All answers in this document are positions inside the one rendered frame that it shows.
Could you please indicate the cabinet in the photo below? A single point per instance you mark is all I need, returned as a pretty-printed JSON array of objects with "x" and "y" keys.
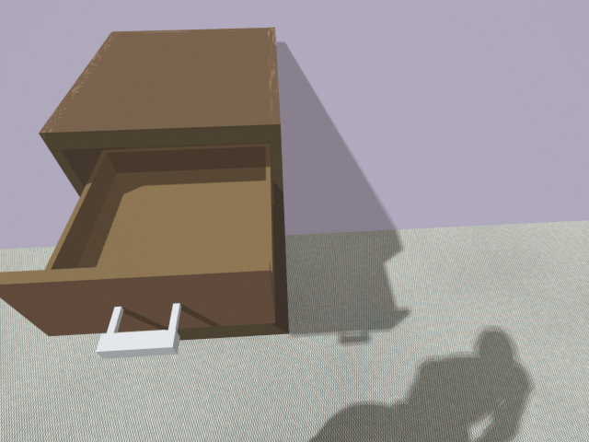
[{"x": 177, "y": 88}]

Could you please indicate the handle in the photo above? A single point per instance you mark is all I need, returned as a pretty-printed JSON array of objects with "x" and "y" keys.
[{"x": 139, "y": 343}]

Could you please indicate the drawer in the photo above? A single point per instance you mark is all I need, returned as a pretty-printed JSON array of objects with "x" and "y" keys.
[{"x": 155, "y": 227}]

